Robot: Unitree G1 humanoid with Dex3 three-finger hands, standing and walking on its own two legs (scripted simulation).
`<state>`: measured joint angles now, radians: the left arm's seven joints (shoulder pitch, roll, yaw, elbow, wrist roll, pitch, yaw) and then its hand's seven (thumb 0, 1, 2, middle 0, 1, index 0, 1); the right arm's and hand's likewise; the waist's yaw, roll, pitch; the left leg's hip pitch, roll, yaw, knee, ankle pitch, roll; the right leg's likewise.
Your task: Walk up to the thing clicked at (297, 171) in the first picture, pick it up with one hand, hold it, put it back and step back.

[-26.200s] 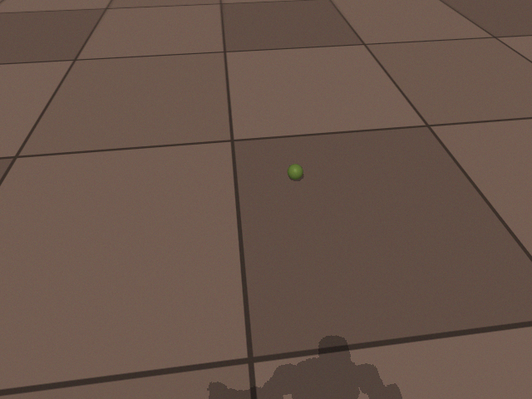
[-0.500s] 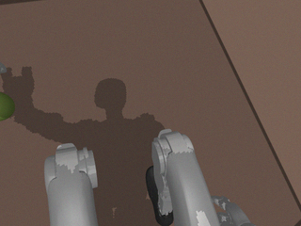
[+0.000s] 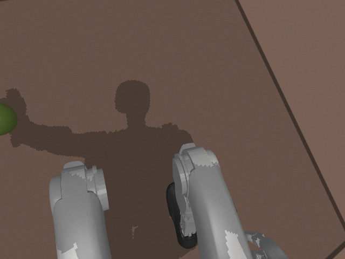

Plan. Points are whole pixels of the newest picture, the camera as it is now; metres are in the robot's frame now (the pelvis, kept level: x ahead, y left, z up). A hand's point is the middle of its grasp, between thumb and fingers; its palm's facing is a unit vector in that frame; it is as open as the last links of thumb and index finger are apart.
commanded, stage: approach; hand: left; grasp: from above
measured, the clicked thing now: out of the picture +0.46 +0.37 -0.29
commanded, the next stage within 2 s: rest palm in 0.18 s
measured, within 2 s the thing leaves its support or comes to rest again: neither
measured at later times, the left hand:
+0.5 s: hand out of the picture +0.48 +0.37 -0.19, palm faces -0.40 -0.04 -0.92, open 13.5 cm
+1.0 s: hand out of the picture +0.44 +0.37 -0.24, palm faces -0.45 -0.11 -0.88, open 14.0 cm
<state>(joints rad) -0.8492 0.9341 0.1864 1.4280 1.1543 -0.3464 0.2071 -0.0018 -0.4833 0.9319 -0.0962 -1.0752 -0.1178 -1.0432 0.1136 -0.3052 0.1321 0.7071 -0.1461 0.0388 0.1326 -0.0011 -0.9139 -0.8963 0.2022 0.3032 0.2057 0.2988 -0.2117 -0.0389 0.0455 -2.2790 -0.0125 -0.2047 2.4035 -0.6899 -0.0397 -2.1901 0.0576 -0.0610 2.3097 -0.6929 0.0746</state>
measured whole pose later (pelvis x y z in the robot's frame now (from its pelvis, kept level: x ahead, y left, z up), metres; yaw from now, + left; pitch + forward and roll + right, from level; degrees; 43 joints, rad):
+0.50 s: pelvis +0.00 +0.02 -0.02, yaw -2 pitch +33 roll -12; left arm -1.13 0.92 0.06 1.63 1.34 -0.17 0.46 0.00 -0.43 0.93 -0.09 -1.10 -0.12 -1.06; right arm 0.04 -0.24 0.14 0.72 -0.17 -0.02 0.13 0.00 -0.91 -0.90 0.20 0.30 0.21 0.30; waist -0.29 -0.04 -0.03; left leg -2.40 -0.02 -0.18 2.48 -0.68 0.01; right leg -2.26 0.06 -0.05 2.36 -0.70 0.05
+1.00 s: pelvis +0.00 +0.01 -0.03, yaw -4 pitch +29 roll -13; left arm -1.00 1.08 0.18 1.62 1.35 -0.39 0.49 0.00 -0.52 1.02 -0.09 -1.02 -0.09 -1.02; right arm 0.06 -0.33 0.20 0.70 -0.23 -0.03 0.14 0.00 -0.90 -0.90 0.20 0.30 0.20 0.30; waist -0.29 -0.12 0.11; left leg -2.35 -0.01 -0.26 2.53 -0.70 -0.04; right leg -2.23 0.07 -0.10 2.38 -0.68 0.08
